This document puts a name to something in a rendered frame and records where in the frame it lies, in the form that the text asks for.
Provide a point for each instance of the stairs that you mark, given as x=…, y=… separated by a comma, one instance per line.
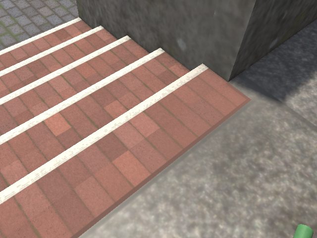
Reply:
x=64, y=84

